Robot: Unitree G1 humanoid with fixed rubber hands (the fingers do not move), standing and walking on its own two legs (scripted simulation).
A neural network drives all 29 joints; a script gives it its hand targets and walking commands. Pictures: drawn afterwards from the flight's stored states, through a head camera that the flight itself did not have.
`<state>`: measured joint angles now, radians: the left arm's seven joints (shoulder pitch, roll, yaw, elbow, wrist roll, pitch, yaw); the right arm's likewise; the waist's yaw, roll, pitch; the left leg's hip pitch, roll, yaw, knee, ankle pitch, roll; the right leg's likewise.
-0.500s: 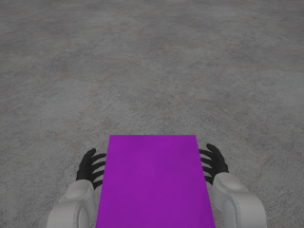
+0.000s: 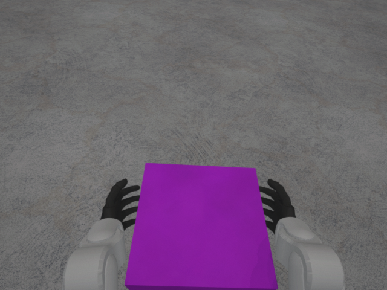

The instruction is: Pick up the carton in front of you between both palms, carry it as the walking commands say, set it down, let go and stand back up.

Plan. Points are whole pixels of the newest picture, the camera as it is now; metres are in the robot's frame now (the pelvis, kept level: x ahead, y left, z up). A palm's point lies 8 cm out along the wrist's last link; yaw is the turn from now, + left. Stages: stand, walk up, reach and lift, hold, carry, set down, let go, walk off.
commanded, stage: carry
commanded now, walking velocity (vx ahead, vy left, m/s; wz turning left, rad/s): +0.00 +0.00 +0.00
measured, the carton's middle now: (195, 240) +0.24 +0.00 -0.02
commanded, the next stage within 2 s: none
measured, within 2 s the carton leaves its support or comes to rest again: neither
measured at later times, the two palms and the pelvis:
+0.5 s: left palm (137, 157) +0.40 +0.13 +0.06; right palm (267, 155) +0.41 -0.17 +0.06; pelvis +0.16 -0.03 -0.02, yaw +3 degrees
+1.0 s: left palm (127, 166) +0.36 +0.15 +0.07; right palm (265, 164) +0.38 -0.15 +0.07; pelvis +0.14 -0.02 -0.02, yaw +3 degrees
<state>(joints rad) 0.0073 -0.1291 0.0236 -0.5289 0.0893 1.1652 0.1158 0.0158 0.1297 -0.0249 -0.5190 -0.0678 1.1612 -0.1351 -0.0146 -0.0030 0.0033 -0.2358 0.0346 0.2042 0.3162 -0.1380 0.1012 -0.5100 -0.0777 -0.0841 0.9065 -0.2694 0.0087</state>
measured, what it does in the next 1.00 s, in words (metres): walks ahead: right foot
